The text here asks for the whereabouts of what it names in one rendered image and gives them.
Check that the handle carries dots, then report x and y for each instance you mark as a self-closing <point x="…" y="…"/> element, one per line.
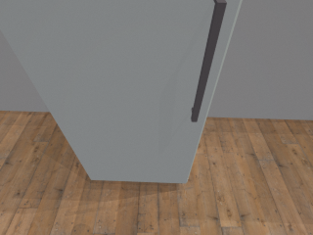
<point x="214" y="30"/>

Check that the fridge door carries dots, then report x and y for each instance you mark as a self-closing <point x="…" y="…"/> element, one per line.
<point x="120" y="78"/>

